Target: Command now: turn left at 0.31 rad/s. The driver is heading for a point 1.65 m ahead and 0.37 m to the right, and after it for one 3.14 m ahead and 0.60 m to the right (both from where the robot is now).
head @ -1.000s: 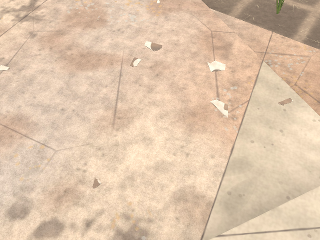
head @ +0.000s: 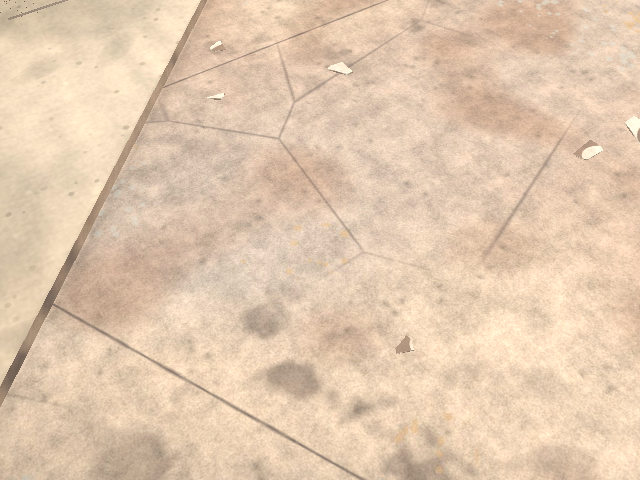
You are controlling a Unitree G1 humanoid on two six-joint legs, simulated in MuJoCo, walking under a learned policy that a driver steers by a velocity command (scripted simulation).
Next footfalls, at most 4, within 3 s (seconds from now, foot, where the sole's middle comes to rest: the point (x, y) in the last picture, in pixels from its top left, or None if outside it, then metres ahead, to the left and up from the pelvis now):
0.10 left None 0.04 0.14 -0.78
0.50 right None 0.03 -0.07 -0.78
0.90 left None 0.29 0.19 -0.78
1.44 right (366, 408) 0.64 -0.04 -0.91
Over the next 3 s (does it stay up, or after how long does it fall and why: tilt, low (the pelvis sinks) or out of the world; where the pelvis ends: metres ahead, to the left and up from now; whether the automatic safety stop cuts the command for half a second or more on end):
stays up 1.24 -0.28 -0.16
